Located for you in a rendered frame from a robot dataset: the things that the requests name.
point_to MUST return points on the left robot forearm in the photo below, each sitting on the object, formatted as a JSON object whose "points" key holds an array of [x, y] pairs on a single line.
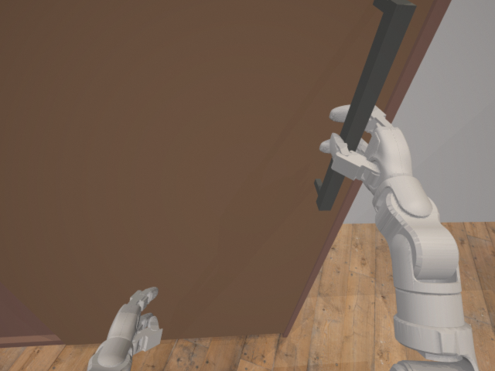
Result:
{"points": [[114, 354]]}

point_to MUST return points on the right robot forearm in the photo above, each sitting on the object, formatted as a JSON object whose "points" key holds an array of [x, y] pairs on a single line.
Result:
{"points": [[425, 265]]}

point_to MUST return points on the left robot hand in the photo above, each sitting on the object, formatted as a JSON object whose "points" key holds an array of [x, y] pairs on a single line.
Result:
{"points": [[131, 325]]}

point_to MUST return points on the right robot hand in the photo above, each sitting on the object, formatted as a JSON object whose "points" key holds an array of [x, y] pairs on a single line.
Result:
{"points": [[387, 155]]}

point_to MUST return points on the wardrobe door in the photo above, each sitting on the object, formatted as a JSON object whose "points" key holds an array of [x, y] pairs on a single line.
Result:
{"points": [[16, 319], [173, 144]]}

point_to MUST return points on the handle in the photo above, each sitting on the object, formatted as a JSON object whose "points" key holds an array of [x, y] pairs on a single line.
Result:
{"points": [[396, 17]]}

